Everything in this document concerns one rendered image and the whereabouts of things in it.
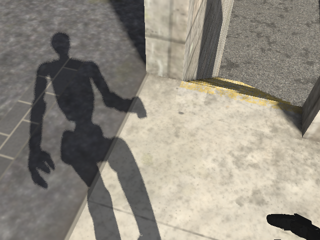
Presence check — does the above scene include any robot right hand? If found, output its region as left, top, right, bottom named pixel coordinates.
left=266, top=213, right=320, bottom=240

